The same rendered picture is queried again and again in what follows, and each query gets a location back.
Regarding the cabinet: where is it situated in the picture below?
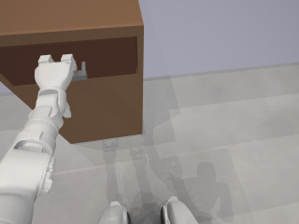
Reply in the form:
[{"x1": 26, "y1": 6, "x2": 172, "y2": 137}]
[{"x1": 0, "y1": 0, "x2": 144, "y2": 144}]

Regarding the robot right thigh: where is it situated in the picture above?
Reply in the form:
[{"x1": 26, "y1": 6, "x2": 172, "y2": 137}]
[{"x1": 163, "y1": 201, "x2": 198, "y2": 224}]

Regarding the right robot shin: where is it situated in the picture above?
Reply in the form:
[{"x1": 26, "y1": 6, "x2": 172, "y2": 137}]
[{"x1": 166, "y1": 196, "x2": 178, "y2": 204}]

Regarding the left robot forearm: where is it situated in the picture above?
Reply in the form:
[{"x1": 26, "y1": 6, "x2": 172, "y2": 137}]
[{"x1": 0, "y1": 86, "x2": 66, "y2": 172}]

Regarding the left robot hand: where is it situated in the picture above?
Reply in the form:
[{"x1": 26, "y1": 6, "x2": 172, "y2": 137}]
[{"x1": 35, "y1": 54, "x2": 78, "y2": 119}]

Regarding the drawer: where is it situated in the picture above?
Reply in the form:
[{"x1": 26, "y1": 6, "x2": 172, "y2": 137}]
[{"x1": 0, "y1": 36, "x2": 136, "y2": 86}]

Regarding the handle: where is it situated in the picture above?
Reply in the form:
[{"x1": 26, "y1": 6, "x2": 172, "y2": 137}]
[{"x1": 71, "y1": 62, "x2": 88, "y2": 81}]

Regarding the left robot upper arm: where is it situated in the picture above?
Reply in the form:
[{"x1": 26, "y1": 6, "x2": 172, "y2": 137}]
[{"x1": 0, "y1": 148, "x2": 56, "y2": 224}]

